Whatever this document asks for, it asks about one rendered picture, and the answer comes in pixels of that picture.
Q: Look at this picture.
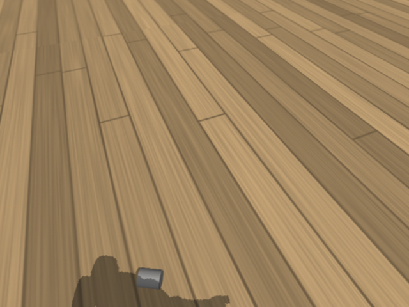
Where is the can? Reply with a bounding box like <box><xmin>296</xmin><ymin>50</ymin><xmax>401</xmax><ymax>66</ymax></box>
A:
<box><xmin>137</xmin><ymin>267</ymin><xmax>164</xmax><ymax>290</ymax></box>

